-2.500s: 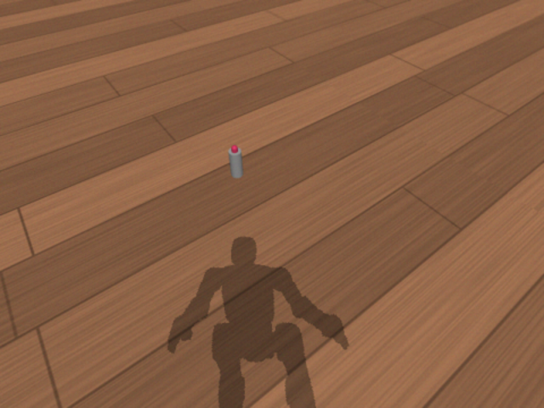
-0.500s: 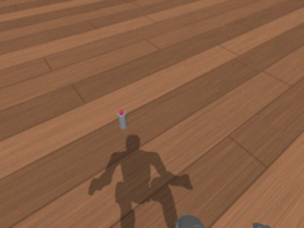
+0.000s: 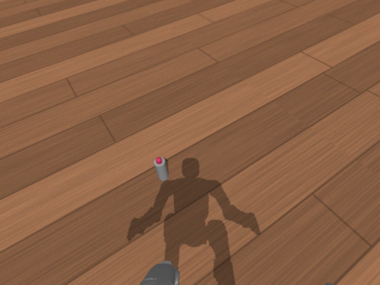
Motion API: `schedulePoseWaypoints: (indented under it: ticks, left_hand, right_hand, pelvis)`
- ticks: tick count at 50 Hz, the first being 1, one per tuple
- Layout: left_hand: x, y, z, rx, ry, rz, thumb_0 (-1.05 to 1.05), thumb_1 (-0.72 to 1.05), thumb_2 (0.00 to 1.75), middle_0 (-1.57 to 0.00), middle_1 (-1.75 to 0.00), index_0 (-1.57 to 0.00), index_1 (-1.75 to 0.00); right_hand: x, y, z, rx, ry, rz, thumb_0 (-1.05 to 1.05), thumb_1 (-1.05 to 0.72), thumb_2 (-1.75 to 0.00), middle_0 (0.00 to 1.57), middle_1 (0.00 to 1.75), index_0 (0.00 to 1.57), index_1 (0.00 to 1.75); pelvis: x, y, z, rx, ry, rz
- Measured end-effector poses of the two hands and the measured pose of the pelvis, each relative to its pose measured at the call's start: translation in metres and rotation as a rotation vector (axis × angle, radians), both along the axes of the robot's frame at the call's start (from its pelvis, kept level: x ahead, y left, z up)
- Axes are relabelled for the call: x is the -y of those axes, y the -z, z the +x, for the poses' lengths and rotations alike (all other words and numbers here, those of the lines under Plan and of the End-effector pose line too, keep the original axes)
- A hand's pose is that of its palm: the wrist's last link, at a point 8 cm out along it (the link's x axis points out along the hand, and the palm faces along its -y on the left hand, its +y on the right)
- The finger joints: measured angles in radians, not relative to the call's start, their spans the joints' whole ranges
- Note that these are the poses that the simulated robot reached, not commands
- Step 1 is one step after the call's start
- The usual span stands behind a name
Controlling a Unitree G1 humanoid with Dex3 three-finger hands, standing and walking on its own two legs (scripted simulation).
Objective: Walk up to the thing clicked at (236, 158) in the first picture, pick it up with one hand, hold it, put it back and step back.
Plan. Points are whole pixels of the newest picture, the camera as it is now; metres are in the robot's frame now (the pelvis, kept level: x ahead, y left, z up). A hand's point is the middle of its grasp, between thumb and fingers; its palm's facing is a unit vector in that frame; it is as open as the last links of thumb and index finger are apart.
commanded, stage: walk up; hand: left
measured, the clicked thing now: (161, 167) +0.81 +0.25 -0.68
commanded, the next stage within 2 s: none
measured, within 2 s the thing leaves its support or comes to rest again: neither
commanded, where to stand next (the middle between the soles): +0.46 +0.06 m, yaw -2 degrees
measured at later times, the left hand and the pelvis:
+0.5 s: hand (82, 238) +0.25 +0.32 -0.14, palm faces -0.06 -0.93 -0.35, open 7.4 cm; pelvis +0.19 +0.05 +0.00, yaw +0 degrees
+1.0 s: hand (87, 197) +0.36 +0.34 -0.14, palm faces -0.03 -0.91 -0.40, open 7.4 cm; pelvis +0.32 +0.06 -0.01, yaw +0 degrees
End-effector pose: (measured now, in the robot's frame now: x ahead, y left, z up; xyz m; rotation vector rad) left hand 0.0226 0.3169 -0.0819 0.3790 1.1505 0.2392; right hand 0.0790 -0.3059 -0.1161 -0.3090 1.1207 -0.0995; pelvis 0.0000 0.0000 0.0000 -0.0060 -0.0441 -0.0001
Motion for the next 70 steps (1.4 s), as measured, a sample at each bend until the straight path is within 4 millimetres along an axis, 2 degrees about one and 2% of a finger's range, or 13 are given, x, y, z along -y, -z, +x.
schedulePoseWaypoints:
  ticks: [8,11,16,21,28,33,38,43,48,52,56,61,70]
  left_hand:
    - [-0.036,0.043,0.055,-0.032,-0.028,-0.041,0.01,0.9,0.9,-0.21,-0.3,-0.21,-0.3]
    - [-0.044,0.052,0.085,-0.051,-0.025,-0.058,0.01,0.91,0.9,-0.2,-0.3,-0.2,-0.3]
    - [-0.047,0.043,0.143,-0.009,0.016,-0.088,0.01,0.91,0.9,-0.2,-0.3,-0.2,-0.3]
    - [-0.05,0.031,0.189,0.017,0.032,-0.084,0.01,0.91,0.9,-0.2,-0.29,-0.2,-0.3]
    - [-0.042,0.02,0.247,-0.01,0.075,-0.038,0.01,0.91,0.9,-0.2,-0.29,-0.2,-0.3]
    - [-0.03,0.017,0.289,0.047,0.079,0.015,0.01,0.91,0.9,-0.2,-0.3,-0.2,-0.3]
    - [-0.023,0.001,0.305,0.085,0.05,0.019,0.01,0.91,0.9,-0.2,-0.3,-0.21,-0.3]
    - [-0.032,-0.005,0.312,0.054,0.047,0.017,0.01,0.9,0.9,-0.21,-0.3,-0.21,-0.3]
    - [-0.054,0.006,0.325,0.026,0.035,0.003,0.01,0.9,0.9,-0.21,-0.3,-0.21,-0.3]
    - [-0.079,0.031,0.343,-0.001,0.025,-0.019,0.01,0.9,0.9,-0.21,-0.3,-0.21,-0.3]
    - [-0.088,0.052,0.367,-0.038,0.022,-0.05,0.01,0.91,0.9,-0.2,-0.3,-0.2,-0.3]
    - [-0.086,0.054,0.394,-0.058,0.055,-0.088,0.01,0.91,0.9,-0.2,-0.29,-0.2,-0.3]
    - [-0.082,0.052,0.423,-0.066,0.069,-0.052,0.01,0.91,0.9,-0.2,-0.3,-0.2,-0.3]
  right_hand:
    - [-0.024,-0.012,0.097,0.049,-0.053,-0.078,0.01,-0.91,-0.9,0.2,0.3,0.2,0.3]
    - [-0.034,-0.018,0.121,0.103,-0.039,-0.103,0.01,-0.91,-0.9,0.2,0.3,0.2,0.3]
    - [-0.046,-0.034,0.133,0.101,0.016,-0.105,0.01,-0.9,-0.9,0.2,0.3,0.2,0.3]
    - [-0.048,-0.032,0.14,0.046,0.032,-0.097,0.01,-0.9,-0.9,0.21,0.3,0.2,0.3]
    - [-0.035,-0.008,0.16,-0.013,0.073,-0.06,0.01,-0.9,-0.9,0.21,0.3,0.2,0.3]
    - [-0.023,0.021,0.19,-0.049,0.087,-0.029,0.01,-0.9,-0.9,0.2,0.3,0.2,0.3]
    - [-0.028,0.018,0.231,-0.045,0.044,-0.001,0.01,-0.91,-0.9,0.2,0.3,0.2,0.3]
    - [-0.03,0.007,0.267,-0.009,0.034,-0.004,0.01,-0.91,-0.9,0.2,0.3,0.2,0.3]
    - [-0.038,-0.003,0.292,-0.021,0.024,-0.049,0.01,-0.91,-0.9,0.2,0.3,0.2,0.3]
    - [-0.051,-0.007,0.312,-0.02,0.033,-0.112,0.01,-0.91,-0.9,0.2,0.3,0.2,0.3]
    - [-0.073,-0.014,0.325,-0.001,0.053,-0.136,0.01,-0.91,-0.9,0.2,0.3,0.2,0.3]
    - [-0.09,-0.026,0.334,0.009,0.067,-0.136,0.01,-0.9,-0.9,0.21,0.3,0.2,0.3]
    - [-0.083,-0.004,0.346,0.004,0.095,-0.117,0.01,-0.9,-0.9,0.21,0.3,0.2,0.3]
  pelvis:
    - [-0.029,0.02,0.072,-0.009,-0.03,-0.014]
    - [-0.042,0.022,0.093,0.002,-0.022,-0.012]
    - [-0.05,0.007,0.128,0.012,-0.025,-0.015]
    - [-0.052,0.001,0.16,0.013,-0.02,0.002]
    - [-0.043,0.007,0.208,0.002,0.004,0.029]
    - [-0.03,0.021,0.241,0.014,0.007,0.001]
    - [-0.028,0.01,0.265,0.022,0.009,0.027]
    - [-0.035,0.003,0.288,0.02,0.015,0.015]
    - [-0.051,0.005,0.312,0.012,0.007,-0.003]
    - [-0.071,0.017,0.334,0.001,0.006,-0.023]
    - [-0.086,0.019,0.349,0.001,0.016,-0.004]
    - [-0.093,0.009,0.362,-0.001,0.025,-0.014]
    - [-0.091,0.018,0.371,0.003,0.052,0.007]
